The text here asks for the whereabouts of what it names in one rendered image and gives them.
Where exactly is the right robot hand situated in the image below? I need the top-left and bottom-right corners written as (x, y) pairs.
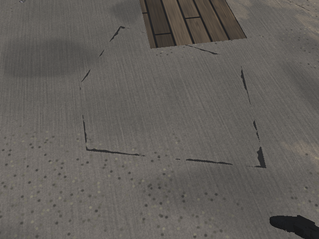
top-left (269, 215), bottom-right (319, 239)

